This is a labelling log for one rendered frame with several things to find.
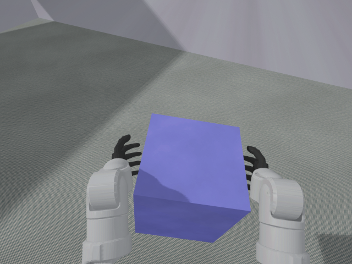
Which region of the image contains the left robot hand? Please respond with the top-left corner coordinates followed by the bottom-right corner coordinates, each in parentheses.
top-left (112, 135), bottom-right (142, 176)

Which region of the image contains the carton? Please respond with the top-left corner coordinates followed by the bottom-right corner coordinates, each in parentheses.
top-left (133, 113), bottom-right (251, 243)

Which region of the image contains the left robot forearm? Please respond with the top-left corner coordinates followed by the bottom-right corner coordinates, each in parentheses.
top-left (81, 158), bottom-right (134, 264)

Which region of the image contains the right robot forearm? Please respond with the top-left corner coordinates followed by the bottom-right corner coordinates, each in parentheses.
top-left (250, 168), bottom-right (310, 264)

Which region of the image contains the right robot hand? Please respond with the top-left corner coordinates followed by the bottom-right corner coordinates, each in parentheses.
top-left (244, 146), bottom-right (268, 190)

